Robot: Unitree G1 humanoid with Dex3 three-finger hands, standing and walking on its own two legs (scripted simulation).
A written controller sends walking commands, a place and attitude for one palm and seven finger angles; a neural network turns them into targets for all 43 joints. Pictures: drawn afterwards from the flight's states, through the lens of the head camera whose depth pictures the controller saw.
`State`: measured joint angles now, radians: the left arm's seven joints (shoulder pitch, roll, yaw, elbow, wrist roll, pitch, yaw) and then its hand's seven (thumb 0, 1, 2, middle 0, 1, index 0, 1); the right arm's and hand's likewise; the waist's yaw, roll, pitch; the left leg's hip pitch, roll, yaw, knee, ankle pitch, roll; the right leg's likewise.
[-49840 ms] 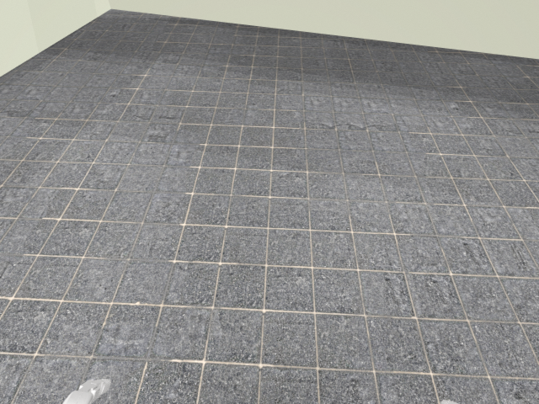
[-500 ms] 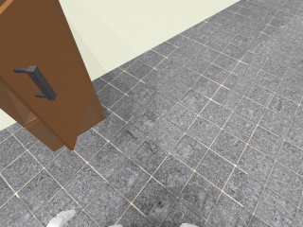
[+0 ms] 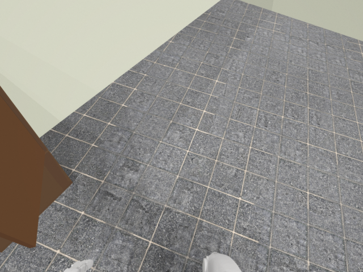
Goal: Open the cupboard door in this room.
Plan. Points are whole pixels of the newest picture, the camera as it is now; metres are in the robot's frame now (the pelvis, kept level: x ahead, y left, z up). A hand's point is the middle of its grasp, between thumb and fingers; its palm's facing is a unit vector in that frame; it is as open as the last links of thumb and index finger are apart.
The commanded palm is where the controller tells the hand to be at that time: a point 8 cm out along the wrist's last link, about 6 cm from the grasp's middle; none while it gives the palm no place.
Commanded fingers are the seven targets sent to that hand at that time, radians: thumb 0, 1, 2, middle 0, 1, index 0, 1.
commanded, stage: walk to a spot facing it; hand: left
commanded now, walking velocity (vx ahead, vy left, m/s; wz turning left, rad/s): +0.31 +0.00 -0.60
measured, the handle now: out of the picture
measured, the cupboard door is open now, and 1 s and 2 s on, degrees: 47 47 47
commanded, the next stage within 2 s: turn to face it in 1.50 s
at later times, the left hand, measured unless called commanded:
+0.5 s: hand (158, 203) +0.31 +0.07 -0.16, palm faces -0.26 -0.94 -0.24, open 7.2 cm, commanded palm none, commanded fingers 0.00 0.90 0.90 -0.20 -0.30 -0.20 -0.30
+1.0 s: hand (171, 157) +0.48 +0.05 -0.19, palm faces -0.33 -0.94 -0.13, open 7.3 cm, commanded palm none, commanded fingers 0.00 0.90 0.90 -0.20 -0.30 -0.20 -0.30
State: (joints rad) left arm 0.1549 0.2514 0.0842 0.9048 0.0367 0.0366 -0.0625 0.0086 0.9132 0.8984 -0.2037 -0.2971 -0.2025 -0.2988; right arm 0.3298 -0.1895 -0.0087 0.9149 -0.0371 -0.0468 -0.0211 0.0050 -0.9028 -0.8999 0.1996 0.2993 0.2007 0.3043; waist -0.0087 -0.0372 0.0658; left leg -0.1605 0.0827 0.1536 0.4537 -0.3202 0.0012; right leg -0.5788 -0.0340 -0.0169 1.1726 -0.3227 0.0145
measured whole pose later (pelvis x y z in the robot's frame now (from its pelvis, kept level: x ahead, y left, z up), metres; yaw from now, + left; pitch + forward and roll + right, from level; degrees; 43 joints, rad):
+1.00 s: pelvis +0.45 -0.12 -0.01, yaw -24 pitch -1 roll +0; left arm 0.35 0.17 0.05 1.08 0.03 -0.02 -0.02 0.01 0.91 0.90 -0.20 -0.30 -0.20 -0.30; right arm 0.19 -0.15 -0.03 0.98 -0.03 -0.08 -0.01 0.00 -0.90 -0.90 0.20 0.30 0.20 0.30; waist 0.04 -0.05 0.07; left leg -0.26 0.02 0.16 0.54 -0.27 0.05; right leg -0.47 -0.04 -0.01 1.27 -0.33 -0.03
